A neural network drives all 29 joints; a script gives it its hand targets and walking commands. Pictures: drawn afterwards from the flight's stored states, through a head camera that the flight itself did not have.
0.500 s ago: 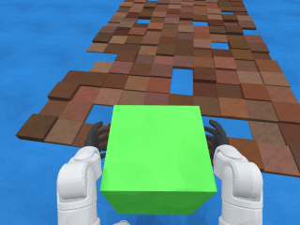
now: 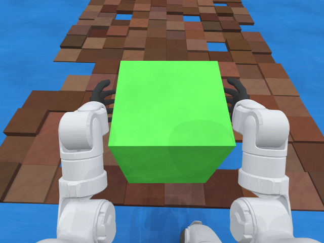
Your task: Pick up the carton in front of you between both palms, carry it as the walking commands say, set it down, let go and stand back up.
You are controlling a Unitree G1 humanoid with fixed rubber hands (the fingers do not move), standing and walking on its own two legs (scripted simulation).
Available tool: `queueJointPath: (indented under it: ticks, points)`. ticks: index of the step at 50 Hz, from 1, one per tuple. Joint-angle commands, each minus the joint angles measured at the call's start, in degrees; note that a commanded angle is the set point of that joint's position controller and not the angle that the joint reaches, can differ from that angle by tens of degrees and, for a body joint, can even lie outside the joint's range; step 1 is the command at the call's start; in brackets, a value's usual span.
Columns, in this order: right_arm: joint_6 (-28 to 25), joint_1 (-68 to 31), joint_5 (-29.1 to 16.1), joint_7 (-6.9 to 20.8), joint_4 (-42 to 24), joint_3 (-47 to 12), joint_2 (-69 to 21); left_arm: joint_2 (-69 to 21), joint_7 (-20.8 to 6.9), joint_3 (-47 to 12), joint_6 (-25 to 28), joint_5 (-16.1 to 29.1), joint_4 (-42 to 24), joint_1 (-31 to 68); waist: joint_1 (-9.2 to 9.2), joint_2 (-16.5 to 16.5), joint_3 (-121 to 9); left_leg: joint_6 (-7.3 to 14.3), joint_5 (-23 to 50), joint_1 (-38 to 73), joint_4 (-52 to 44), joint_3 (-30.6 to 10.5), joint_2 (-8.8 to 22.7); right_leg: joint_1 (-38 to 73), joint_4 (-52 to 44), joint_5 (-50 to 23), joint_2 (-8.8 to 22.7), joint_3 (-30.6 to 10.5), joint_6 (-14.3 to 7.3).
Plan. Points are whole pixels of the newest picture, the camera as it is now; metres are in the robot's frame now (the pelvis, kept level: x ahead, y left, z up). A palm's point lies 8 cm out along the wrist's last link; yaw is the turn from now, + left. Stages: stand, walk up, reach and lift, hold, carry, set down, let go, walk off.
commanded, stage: carry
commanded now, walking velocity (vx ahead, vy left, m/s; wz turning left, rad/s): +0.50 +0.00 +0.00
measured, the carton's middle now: (168, 129) +0.36 -0.02 +0.08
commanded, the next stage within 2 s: none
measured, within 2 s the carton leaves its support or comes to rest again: neither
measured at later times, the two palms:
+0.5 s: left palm (109, 36) +0.71 +0.16 +0.14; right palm (197, 33) +0.74 -0.14 +0.13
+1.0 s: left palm out of the picture +1.06 +0.11 +0.20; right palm out of the picture +1.07 -0.19 +0.20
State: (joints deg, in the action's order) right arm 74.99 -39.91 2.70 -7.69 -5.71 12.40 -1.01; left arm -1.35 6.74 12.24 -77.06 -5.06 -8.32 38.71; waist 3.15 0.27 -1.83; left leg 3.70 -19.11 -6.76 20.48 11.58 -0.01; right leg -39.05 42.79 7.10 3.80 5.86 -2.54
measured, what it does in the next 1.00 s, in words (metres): walks ahead: right foot, then left foot 0.04 m higher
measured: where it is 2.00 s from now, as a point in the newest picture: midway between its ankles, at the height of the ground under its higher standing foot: (154, 103)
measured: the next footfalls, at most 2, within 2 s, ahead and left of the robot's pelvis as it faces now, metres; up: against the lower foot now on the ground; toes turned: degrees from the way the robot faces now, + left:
right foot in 0.12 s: +0.26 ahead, -0.09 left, +0.00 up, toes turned -6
left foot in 0.54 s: +0.55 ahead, +0.07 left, +0.04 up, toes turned +5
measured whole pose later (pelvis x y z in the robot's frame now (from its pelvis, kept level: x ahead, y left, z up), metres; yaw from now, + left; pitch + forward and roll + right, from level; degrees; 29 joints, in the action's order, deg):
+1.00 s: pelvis +0.68 -0.04 +0.02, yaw +1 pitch +4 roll -1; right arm 74.4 -50.8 2.0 -7.8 7.2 15.5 2.7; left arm -0.9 6.7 15.0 -76.1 -6.5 3.2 48.8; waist 0.1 1.3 -1.7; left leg 1.5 -28.8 -15.6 55.3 2.3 0.8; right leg -30.4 34.9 8.0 -1.8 8.1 -5.6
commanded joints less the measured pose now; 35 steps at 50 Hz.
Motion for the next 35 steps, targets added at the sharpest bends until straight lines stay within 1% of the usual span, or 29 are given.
queueJointPath:
  ticks: [1, 2, 3, 4, 5, 6, 7, 8, 9, 10, 11, 12, 14, 18, 20, 22, 23, 24, 25, 26, 27, 28, 29, 30, 31, 32, 33, 34, 35]
  points:
    - [0.3, -42.0, -27.0, 15.2, 2.7, -37.3, -53.0, -50.2, -11.1, -36.4, 1.6, 23.9, 3.2, 43.1, 0.47, 8.3, -15.8, 6.0, 35.5, 13.7, 1.0, -6.7, 11.9, 1.1, -4.6, -3.5, -3.3, 4.2, -1.2]
    - [0.2, -43.8, -27.0, 15.0, 4.1, -36.5, -53.7, -50.7, -11.1, -35.7, 1.6, 24.3, 4.5, 45.2, -0.29, 8.3, -15.9, 5.2, 39.5, 13.0, 3.1, -5.5, 11.6, 4.4, -6.9, -3.7, -4.0, 4.2, -2.1]
    - [0.1, -45.4, -26.9, 14.7, 5.3, -35.8, -54.5, -51.2, -11.1, -34.9, 1.7, 24.7, 5.7, 47.1, -1.35, 8.3, -17.1, 4.2, 45.9, 12.2, 7.0, -4.1, 11.3, 9.6, -8.9, -3.7, -5.7, 5.3, -2.9]
    - [0.2, -46.8, -26.8, 14.4, 6.2, -34.9, -55.0, -51.6, -11.1, -33.9, 1.7, 25.0, 7.3, 48.0, -3.49, 7.4, -20.0, 2.4, 48.4, 10.2, 14.7, -1.7, 10.2, 18.8, -12.4, -4.7, -7.6, 6.9, -3.4]
    - [0.2, -48.0, -26.8, 14.2, 7.1, -34.1, -55.7, -52.1, -11.2, -32.8, 1.7, 25.1, 8.5, 48.5, -6.87, 4.5, -24.9, 0.8, 44.3, 5.8, 26.0, 0.4, 8.0, 31.5, -15.1, -5.4, -7.9, 8.0, -3.6]
    - [0.2, -50.2, -26.5, 13.9, 7.7, -33.4, -55.7, -52.5, -11.5, -31.2, 1.8, 25.4, 9.6, 48.5, -9.14, -0.9, -29.3, 0.0, 26.2, -5.9, 38.1, -2.2, 6.2, 44.8, -13.7, -3.4, 2.2, -5.1, -4.1]
    - [0.7, -49.7, -25.7, 13.6, 9.3, -32.2, -57.9, -51.4, -11.5, -29.9, 1.8, 25.2, 10.5, 50.9, -6.57, -14.4, -34.2, -2.0, -8.7, -24.2, 52.1, -5.6, -2.0, 58.4, -16.3, -10.1, 18.4, -34.2, -13.1]
    - [0.8, -50.2, -25.0, 13.1, 9.0, -30.9, -56.9, -53.8, -11.7, -29.9, 1.8, 26.5, 11.1, 50.6, -8.06, -16.3, -34.3, -1.1, -11.4, -33.7, 62.1, -11.9, -3.2, 60.8, -20.0, -4.7, 18.5, -41.2, -17.4]
    - [0.8, -52.3, -24.5, 12.6, 8.1, -30.6, -58.4, -56.1, -12.0, -29.8, 2.1, 27.3, 8.9, 52.6, -7.97, -14.3, -31.8, 0.0, -8.6, -37.7, 64.4, -13.2, -0.6, 59.3, -19.5, -7.6, 16.4, -35.5, -15.8]
    - [0.5, -53.8, -24.0, 12.1, 6.4, -30.1, -59.4, -58.7, -12.3, -30.4, 2.1, 28.4, 6.4, 55.1, -7.89, -8.8, -30.2, 0.2, -6.6, -38.9, 63.7, -13.2, 0.6, 57.0, -18.3, -13.1, 14.7, -29.9, -13.7]
    - [0.3, -53.7, -23.1, 11.5, 5.1, -29.6, -60.2, -60.9, -12.5, -31.1, 2.2, 29.6, 3.7, 57.7, -7.59, -5.5, -29.3, 0.2, -5.0, -39.3, 62.1, -12.9, 1.7, 55.0, -17.8, -16.1, 13.7, -25.7, -12.0]
    - [0.1, -53.0, -22.0, 11.0, 3.7, -29.2, -60.3, -62.5, -12.6, -31.6, 2.2, 30.4, 1.4, 59.2, -7.53, -4.4, -29.9, 0.2, -3.7, -38.5, 60.6, -12.6, 2.2, 54.0, -17.8, -16.4, 13.0, -23.2, -10.8]
    - [-0.5, -50.0, -19.4, 9.9, 1.0, -28.9, -59.7, -63.1, -12.5, -32.4, 2.5, 30.8, -2.9, 59.5, -7.44, -4.4, -30.8, 0.1, -2.9, -39.5, 57.6, -11.3, 2.3, 55.0, -17.4, -19.2, 12.1, -20.2, -9.8]
    - [-1.9, -43.2, -14.9, 8.4, -3.5, -31.0, -56.0, -59.8, -12.0, -35.0, 3.2, 29.4, -8.4, 54.3, -8.78, -6.4, -30.6, -0.1, -3.0, -46.6, 51.8, -7.4, 1.4, 59.8, -14.7, -34.6, 10.7, -14.4, -10.6]
    - [-2.3, -42.1, -14.2, 8.2, -5.4, -32.9, -53.8, -57.3, -12.2, -36.7, 3.5, 29.0, -9.8, 52.3, -9.32, -7.1, -30.0, 0.3, 0.2, -46.6, 47.1, -5.8, 0.7, 59.8, -14.2, -38.1, 9.2, -11.9, -10.3]
    - [-2.4, -41.5, -14.2, 8.3, -5.6, -34.6, -52.0, -55.5, -12.6, -38.1, 3.5, 28.9, -8.9, 50.7, -8.94, -6.8, -27.9, 0.5, 4.7, -42.3, 35.4, -4.1, -0.3, 56.9, -14.5, -38.2, 6.9, -8.9, -9.4]
    - [-2.2, -41.2, -14.3, 8.5, -5.2, -35.3, -51.2, -54.6, -12.9, -38.5, 3.3, 28.7, -7.7, 50.2, -8.48, -6.5, -26.4, 0.5, 4.5, -36.5, 26.8, -1.7, -2.1, 52.9, -14.8, -40.0, 6.0, -6.6, -9.0]
    - [-2.0, -40.8, -14.6, 8.7, -4.3, -35.9, -50.7, -53.9, -13.1, -38.7, 3.2, 28.6, -6.0, 49.4, -7.68, -7.9, -25.8, 1.1, 6.9, -28.7, 20.5, 1.3, -4.3, 49.4, -13.7, -45.9, 4.6, -3.9, -8.0]
    - [-1.7, -40.7, -15.2, 9.2, -3.0, -36.4, -50.5, -53.6, -13.4, -38.6, 3.0, 28.5, -3.9, 48.0, -5.34, -10.2, -27.1, 2.0, 7.1, -19.5, 18.0, 4.6, -7.6, 46.3, -8.4, -57.5, 4.9, -2.6, -7.1]
    - [-1.6, -40.0, -15.8, 9.7, -1.7, -36.6, -50.8, -53.5, -13.7, -38.5, 2.9, 28.5, -2.3, 47.5, -0.70, -10.4, -31.1, 3.2, 16.9, -6.6, 11.2, 3.2, -6.1, 42.1, 0.9, -57.3, 4.8, 0.8, -4.6]
    - [-1.5, -39.8, -16.9, 10.4, -1.2, -36.9, -51.3, -53.6, -13.9, -38.8, 2.9, 27.9, -0.7, 47.6, 2.39, -7.5, -34.8, 4.6, 20.5, 6.7, 8.8, -4.1, -0.9, 33.4, 10.2, -40.9, 3.3, 0.7, -2.7]
    - [-1.8, -39.7, -17.2, 11.0, 0.1, -36.7, -50.6, -55.1, -14.3, -38.8, 2.6, 28.0, 0.5, 47.6, 3.03, 10.0, -43.6, 16.4, 35.5, 25.4, 9.3, -36.8, 18.8, 14.4, 30.7, -3.5, -5.5, -2.1, 0.8]
    - [-1.7, -38.7, -19.0, 11.6, 2.2, -37.2, -53.6, -54.6, -14.3, -38.2, 2.4, 27.5, 1.3, 47.4, 4.16, 17.0, -44.6, 21.0, 39.9, 30.7, 6.4, -48.2, 20.9, 3.8, 45.0, 21.1, -10.7, -7.7, 0.7]
    - [-1.7, -40.6, -20.8, 12.3, 0.4, -38.0, -55.8, -55.9, -14.0, -37.5, 2.6, 26.7, 1.7, 47.7, 3.60, 13.6, -40.7, 19.2, 41.0, 31.1, 8.5, -42.2, 19.3, -3.6, 50.1, 20.7, -7.4, -11.2, -0.3]
    - [-1.8, -43.4, -23.4, 13.2, -1.5, -39.2, -58.8, -55.6, -13.3, -36.2, 3.0, 25.0, 0.1, 48.0, 4.00, 7.4, -36.0, 15.7, 39.7, 28.5, 9.1, -37.3, 17.8, -7.7, 48.8, 19.8, -6.2, -9.4, -0.9]
    - [-1.9, -46.7, -25.7, 13.8, -4.0, -40.1, -60.7, -55.7, -12.6, -35.0, 3.2, 23.3, -0.3, 48.1, 3.43, 3.8, -32.0, 12.9, 38.3, 25.8, 9.0, -33.6, 16.2, -10.1, 45.8, 19.2, -5.1, -8.3, -1.2]
    - [-1.9, -49.6, -27.8, 14.3, -5.8, -40.9, -62.2, -54.8, -11.8, -33.4, 3.6, 21.5, -0.1, 46.8, 2.70, 2.8, -30.8, 11.1, 35.3, 23.8, 8.4, -31.4, 14.8, -10.1, 42.4, 17.7, -4.4, -8.2, -1.3]
    - [-2.0, -51.5, -29.4, 14.7, -6.8, -41.3, -63.2, -54.1, -11.0, -32.6, 3.9, 19.8, -0.1, 45.5, 1.93, 2.2, -30.6, 10.0, 33.7, 22.6, 7.8, -30.2, 14.5, -9.2, 39.0, 16.7, -4.0, -7.6, -1.2]
    - [-2.1, -52.4, -30.6, 14.9, -7.3, -41.5, -63.6, -53.2, -10.2, -32.0, 4.2, 18.3, 0.0, 44.3, 1.91, 2.3, -30.2, 9.5, 33.0, 22.0, 7.1, -29.8, 14.6, -9.2, 35.8, 16.3, -3.9, -6.8, -1.0]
